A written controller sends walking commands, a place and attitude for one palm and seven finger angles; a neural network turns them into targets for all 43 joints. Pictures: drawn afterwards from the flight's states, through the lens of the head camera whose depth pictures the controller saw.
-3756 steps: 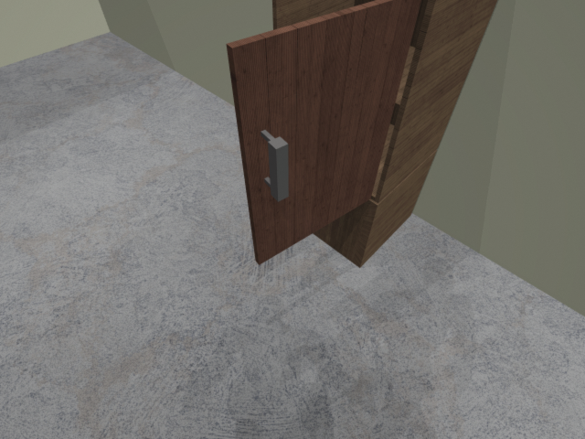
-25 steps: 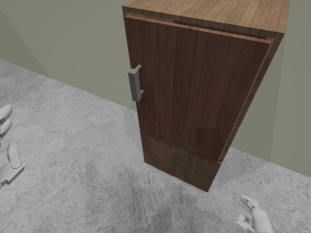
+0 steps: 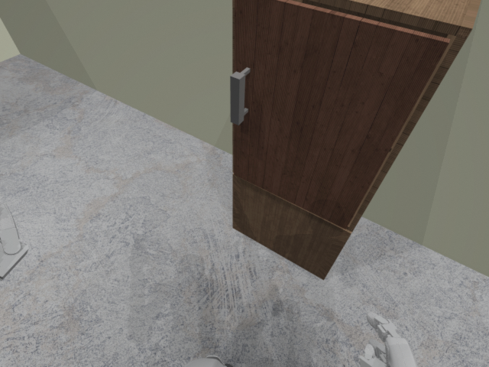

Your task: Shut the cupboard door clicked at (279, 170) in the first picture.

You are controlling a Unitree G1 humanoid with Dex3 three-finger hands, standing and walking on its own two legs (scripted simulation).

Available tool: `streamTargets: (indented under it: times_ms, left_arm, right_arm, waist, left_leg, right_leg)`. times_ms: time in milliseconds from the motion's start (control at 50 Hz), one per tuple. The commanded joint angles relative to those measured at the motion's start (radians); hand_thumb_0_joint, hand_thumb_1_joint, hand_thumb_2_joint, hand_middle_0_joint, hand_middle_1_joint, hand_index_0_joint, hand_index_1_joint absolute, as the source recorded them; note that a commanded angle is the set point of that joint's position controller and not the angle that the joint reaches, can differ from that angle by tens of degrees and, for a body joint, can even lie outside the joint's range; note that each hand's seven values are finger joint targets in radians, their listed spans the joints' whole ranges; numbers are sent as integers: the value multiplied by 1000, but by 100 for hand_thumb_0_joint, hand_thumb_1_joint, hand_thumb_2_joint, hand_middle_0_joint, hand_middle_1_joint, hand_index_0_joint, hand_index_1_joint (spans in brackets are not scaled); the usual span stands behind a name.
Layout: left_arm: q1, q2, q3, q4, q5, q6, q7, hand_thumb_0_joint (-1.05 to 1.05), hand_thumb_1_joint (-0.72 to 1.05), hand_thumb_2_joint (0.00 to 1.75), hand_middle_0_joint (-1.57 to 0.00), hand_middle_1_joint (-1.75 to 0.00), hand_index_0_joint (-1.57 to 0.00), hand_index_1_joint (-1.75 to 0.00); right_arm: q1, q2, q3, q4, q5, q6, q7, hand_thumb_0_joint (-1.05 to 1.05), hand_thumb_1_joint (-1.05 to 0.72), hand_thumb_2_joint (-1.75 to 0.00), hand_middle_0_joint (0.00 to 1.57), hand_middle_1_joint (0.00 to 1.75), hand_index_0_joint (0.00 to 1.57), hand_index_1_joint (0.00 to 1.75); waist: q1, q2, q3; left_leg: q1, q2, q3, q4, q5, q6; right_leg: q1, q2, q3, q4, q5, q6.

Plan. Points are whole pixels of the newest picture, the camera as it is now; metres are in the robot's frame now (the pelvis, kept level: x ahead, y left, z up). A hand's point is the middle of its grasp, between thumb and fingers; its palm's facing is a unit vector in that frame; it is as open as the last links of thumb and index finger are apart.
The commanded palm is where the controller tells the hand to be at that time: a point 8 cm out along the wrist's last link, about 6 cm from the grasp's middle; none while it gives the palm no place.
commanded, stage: step back with the hand held close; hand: left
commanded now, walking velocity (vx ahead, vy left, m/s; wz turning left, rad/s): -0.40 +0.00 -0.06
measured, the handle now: (241, 96) +0.74 +0.06 +0.03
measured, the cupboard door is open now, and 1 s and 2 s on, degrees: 1 1 1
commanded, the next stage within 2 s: stop stepping back and stand still in 0.44 s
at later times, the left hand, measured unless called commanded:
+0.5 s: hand out of the picture +0.07 +0.30 +0.18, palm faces +0.48 -0.76 -0.44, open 7.4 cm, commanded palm +0.02 +0.32 +0.19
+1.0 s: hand out of the picture -0.10 +0.39 +0.20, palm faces +0.50 -0.80 -0.32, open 7.4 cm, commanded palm -0.16 +0.41 +0.19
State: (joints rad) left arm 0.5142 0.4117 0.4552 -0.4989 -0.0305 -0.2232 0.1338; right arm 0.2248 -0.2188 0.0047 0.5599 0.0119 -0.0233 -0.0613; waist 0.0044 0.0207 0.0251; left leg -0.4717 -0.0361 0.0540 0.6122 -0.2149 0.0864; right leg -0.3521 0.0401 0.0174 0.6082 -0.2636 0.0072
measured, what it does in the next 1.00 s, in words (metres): walks backwards: right foot, then left foot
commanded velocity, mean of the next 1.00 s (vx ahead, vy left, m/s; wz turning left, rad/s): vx -0.04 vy -0.06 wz -0.05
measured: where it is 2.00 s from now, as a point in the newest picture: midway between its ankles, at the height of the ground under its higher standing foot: outside the picture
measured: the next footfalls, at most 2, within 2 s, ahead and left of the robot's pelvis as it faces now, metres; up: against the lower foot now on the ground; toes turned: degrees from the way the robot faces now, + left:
right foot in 0.50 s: -0.19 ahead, -0.11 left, +0.00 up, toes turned -1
left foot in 0.58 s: +0.08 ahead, +0.08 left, +0.00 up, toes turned +6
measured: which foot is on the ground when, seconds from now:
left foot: down 0.00-0.50, up 0.52-0.56, down 0.58-0.76, up 0.78-0.96, down 0.98-1.00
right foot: down 0.00-0.24, up 0.26-0.48, down 0.50-0.62, up 0.64-0.76, down 0.78-0.96, up 0.98-1.00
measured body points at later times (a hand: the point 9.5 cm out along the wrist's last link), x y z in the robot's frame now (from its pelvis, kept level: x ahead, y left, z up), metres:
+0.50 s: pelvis -0.12 +0.02 -0.01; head -0.09 +0.06 +0.44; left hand +0.04 +0.34 +0.20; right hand +0.09 -0.20 -0.07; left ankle +0.10 +0.07 -0.71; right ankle -0.24 -0.11 -0.73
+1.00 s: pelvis -0.31 +0.12 -0.01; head -0.32 +0.17 +0.43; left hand -0.13 +0.43 +0.22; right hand -0.18 -0.15 -0.07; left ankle -0.30 +0.23 -0.73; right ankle -0.24 -0.04 -0.70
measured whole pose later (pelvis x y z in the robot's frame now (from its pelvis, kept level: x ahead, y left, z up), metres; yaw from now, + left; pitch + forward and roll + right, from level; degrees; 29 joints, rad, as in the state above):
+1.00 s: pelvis -0.31 +0.12 -0.01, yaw -2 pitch +1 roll -3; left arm 0.40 0.47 0.47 -0.59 -0.04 -0.21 0.17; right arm 0.31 -0.23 -0.01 0.65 -0.01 -0.10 -0.08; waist 0.03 -0.07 -0.06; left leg -0.36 0.06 -0.02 0.76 -0.50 0.01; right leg -0.55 -0.02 -0.04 0.88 -0.50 -0.03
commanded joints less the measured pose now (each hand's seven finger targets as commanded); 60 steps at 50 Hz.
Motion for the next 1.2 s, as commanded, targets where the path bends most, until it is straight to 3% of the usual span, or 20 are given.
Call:
streamTargets:
  times_ms: [0, 140, 220, 400, 480, 520, 600, 640, 700, 720, 740, 760, 780, 800, 900, 920, 940, 960, 1000, 1180]
  left_arm:
    - [-34, 195, 117, -219, -7, -72, 29, 0, 90, 90, -20, -30, -20, -30]
    - [-60, 230, 121, -226, -10, -83, 55, 0, 90, 90, -20, -30, -20, -30]
    - [-45, 214, 168, -208, 6, -92, 46, 0, 90, 90, -20, -30, -20, -30]
    - [17, 204, 130, -260, -73, -86, 16, 0, 90, 90, -20, -30, -20, -30]
    - [-167, 254, 104, -330, -35, -129, 42, 0, 90, 90, -20, -30, -20, -30]
    - [-254, 230, 54, -280, -18, -114, 36, 0, 90, 90, -20, -30, -20, -30]
    - [-240, 204, 75, -199, -32, -13, 19, 0, 90, 90, -20, -30, -20, -30]
    - [-229, 201, 99, -159, -33, -3, 19, 0, 90, 90, -20, -30, -20, -30]
    - [-83, 201, 125, -191, -77, 57, -6, 0, 90, 90, -20, -30, -20, -30]
    - [0, 233, 149, -229, -69, 48, -3, 0, 90, 90, -20, -30, -20, -30]
    - [40, 265, 141, -301, -44, 18, 3, 0, 90, 90, -20, -30, -20, -30]
    - [28, 295, 163, -372, -51, 7, 6, 0, 90, 90, -20, -30, -20, -30]
    - [-88, 341, 173, -469, -72, 15, -15, 0, 90, 90, -20, -30, -20, -30]
    - [-76, 400, 243, -445, -60, 1, -19, 0, 90, 90, -20, -30, -20, -30]
    - [-271, 221, 78, -243, -19, -26, 42, 0, 90, 90, -20, -30, -20, -30]
    - [-345, 219, 50, -200, -7, -25, 54, 0, 90, 90, -20, -30, -20, -30]
    - [-436, 205, 27, -208, 4, -31, 65, 0, 90, 90, -20, -30, -20, -30]
    - [-461, 238, 39, -221, 29, -44, 63, 0, 90, 90, -20, -30, -20, -30]
    - [-280, 248, 102, -100, 39, -46, 35, 0, 90, 90, -20, -30, -20, -30]
    - [23, 234, 108, -369, 9, -28, 33, 0, 90, 90, -20, -30, -20, -30]
  right_arm:
    - [-86, -139, -68, -149, -3, -68, -9, 0, -90, -90, 20, 30, 20, 30]
    - [-88, -128, -64, -126, 2, -66, -12, 0, -90, -90, 20, 30, 20, 30]
    - [-134, -159, -68, -141, -7, -86, -26, 0, -90, -90, 20, 30, 20, 30]
    - [-124, -109, -74, -96, -1, -140, 11, 0, -90, -90, 20, 30, 20, 30]
    - [-83, -79, -54, -18, -12, -137, 8, 0, -90, -90, 20, 30, 20, 30]
    - [-111, -85, -57, -29, 3, -144, -2, 0, -90, -90, 20, 30, 20, 30]
    - [-117, -120, -58, -69, 7, -145, -27, 0, -90, -90, 20, 30, 20, 30]
    - [-145, -138, -49, -105, 10, -128, -9, 0, -90, -90, 20, 30, 20, 30]
    - [-152, -122, -94, -151, -19, -93, 17, 0, -90, -90, 20, 30, 20, 30]
    - [-143, -101, -99, -153, -3, -90, 30, 0, -90, -90, 20, 30, 20, 30]
    - [-116, -73, -83, -140, 45, -88, 42, 0, -90, -90, 20, 30, 20, 30]
    - [-116, -109, -107, -132, 43, -89, 30, 0, -90, -90, 20, 30, 20, 30]
    - [-89, -74, -94, -80, 13, -84, 29, 0, -90, -90, 20, 30, 20, 30]
    - [-124, -35, -61, -132, 18, -97, 28, 0, -90, -90, 20, 30, 20, 30]
    - [-48, -97, -34, -31, -21, -123, -25, 0, -90, -90, 20, 30, 20, 30]
    - [-9, -119, -44, -22, -22, -138, -35, 0, -90, -90, 20, 30, 20, 30]
    - [-8, -166, -62, -41, -26, -143, -37, 0, -90, -90, 20, 30, 20, 30]
    - [-40, -154, -52, -75, -9, -155, -31, 0, -90, -90, 20, 30, 20, 30]
    - [-44, -139, -72, -72, -1, -130, -13, 0, -90, -90, 20, 30, 20, 30]
    - [-110, -85, -50, -97, -32, -88, 6, 0, -90, -90, 20, 30, 20, 30]
  waist:
    - [-14, -45, -141]
    - [-31, -34, -120]
    - [1, 274, -97]
    - [13, 217, -248]
    - [-18, -172, -213]
    - [-34, -228, -212]
    - [-16, 263, -214]
    - [-9, 271, -71]
    - [59, 431, -189]
    - [100, 279, -195]
    - [72, -319, -70]
    - [25, -483, -22]
    - [-46, -350, -15]
    - [-28, -349, -66]
    - [-45, 84, -77]
    - [-65, 191, -74]
    - [-64, 503, -44]
    - [-48, 432, 50]
    - [-23, 164, 0]
    - [-10, 266, -77]
  left_leg:
    - [-55, 125, -159, -115, -310, -30]
    - [90, 111, -152, -74, -239, -44]
    - [-385, 356, -408, -511, -673, 54]
    - [126, 302, -102, -452, -305, -138]
    - [411, 125, 11, 166, -58, -166]
    - [334, 102, -30, 124, -31, -127]
    - [356, 303, -214, -330, 83, -16]
    - [-1, 303, -190, -571, -639, -113]
    - [-172, 149, 47, -625, -542, -535]
    - [-192, 1, 247, -239, -451, -487]
    - [40, -50, 178, 637, -358, -284]
    - [-7, -39, -175, 1088, -360, -174]
    - [-75, 11, -196, 1181, -209, -42]
    - [-99, 83, -193, 1123, -216, -64]
    - [173, 63, 58, -72, -296, -74]
    - [273, 69, 27, -212, -294, -72]
    - [323, 298, -386, -360, -526, 0]
    - [216, 487, -601, -453, -601, 64]
    - [203, 460, -561, -427, -542, 94]
    - [83, 277, -168, -503, -483, -35]
  right_leg:
    - [77, -149, 235, -132, -38, -73]
    - [-121, -152, 191, -193, -131, -63]
    - [288, 68, -16, 303, -95, 9]
    - [147, 49, -122, -43, -323, -33]
    - [-243, -336, 319, -419, -4, -169]
    - [-111, -287, 187, -229, 392, -119]
    - [-28, 13, -28, 151, -209, 17]
    - [150, 108, -127, 228, -408, -32]
    - [446, 211, -294, 228, -406, -64]
    - [437, 112, -268, 25, -399, -134]
    - [-173, -210, 172, -311, -453, -215]
    - [-558, -436, 543, -469, -523, -300]
    - [-573, -391, 295, -411, -418, -241]
    - [-504, -400, 404, -453, -656, -247]
    - [-178, -162, 62, -77, -406, -135]
    - [-206, -91, 9, 147, -337, -95]
    - [-403, 11, -76, 476, -339, -27]
    - [-513, -43, -13, 662, -251, -5]
    - [-500, -53, 10, 767, -88, -1]
    - [-51, 21, -176, 262, -66, -7]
